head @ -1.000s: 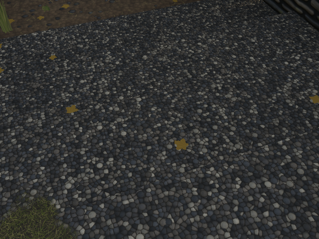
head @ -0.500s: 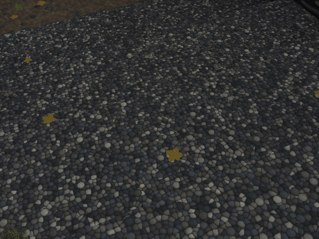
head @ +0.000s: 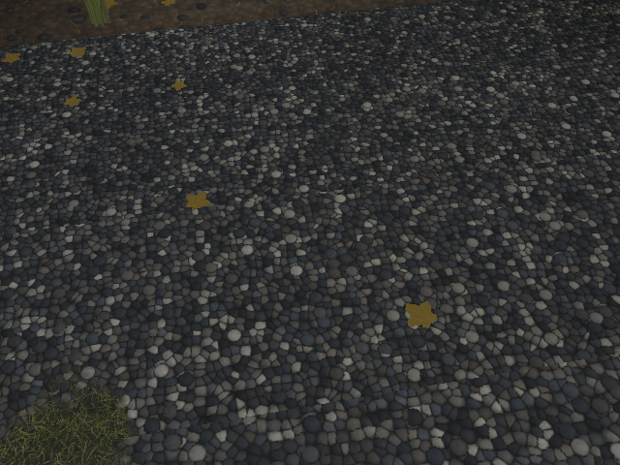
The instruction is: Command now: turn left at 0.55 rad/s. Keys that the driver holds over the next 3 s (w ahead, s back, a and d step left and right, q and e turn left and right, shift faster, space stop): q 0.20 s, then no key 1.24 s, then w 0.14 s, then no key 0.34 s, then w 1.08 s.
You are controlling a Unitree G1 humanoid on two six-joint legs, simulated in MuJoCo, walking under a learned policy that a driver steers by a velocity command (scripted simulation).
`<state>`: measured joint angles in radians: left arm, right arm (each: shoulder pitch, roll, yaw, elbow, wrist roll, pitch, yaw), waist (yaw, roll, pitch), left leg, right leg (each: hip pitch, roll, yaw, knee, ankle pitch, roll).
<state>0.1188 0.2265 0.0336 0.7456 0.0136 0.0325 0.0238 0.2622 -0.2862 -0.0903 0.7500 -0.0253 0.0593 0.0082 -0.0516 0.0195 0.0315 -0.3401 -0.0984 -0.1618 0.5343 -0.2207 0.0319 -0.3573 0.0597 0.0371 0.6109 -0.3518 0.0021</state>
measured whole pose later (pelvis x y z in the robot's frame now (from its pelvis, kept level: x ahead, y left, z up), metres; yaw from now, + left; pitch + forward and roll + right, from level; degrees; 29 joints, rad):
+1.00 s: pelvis +0.03 -0.01 +0.00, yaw +12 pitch -1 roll +0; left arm 0.25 0.21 0.02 0.84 0.02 0.01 -0.01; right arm 0.22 -0.22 -0.02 0.85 -0.02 0.01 0.01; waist 0.00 0.01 0.02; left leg -0.18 -0.03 -0.03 0.47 -0.26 0.02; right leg -0.19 0.01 -0.01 0.48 -0.27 -0.02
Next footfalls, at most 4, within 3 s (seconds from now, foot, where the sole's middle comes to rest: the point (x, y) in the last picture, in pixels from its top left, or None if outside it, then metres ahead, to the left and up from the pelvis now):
0.02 right None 0.06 -0.10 -0.77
0.44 left None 0.04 0.10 -0.77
0.70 right None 0.09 -0.11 -0.77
1.74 left None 0.13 0.11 -0.77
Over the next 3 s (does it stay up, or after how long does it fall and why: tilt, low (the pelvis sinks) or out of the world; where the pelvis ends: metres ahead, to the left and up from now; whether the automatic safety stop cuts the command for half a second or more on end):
stays up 0.55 0.07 -0.01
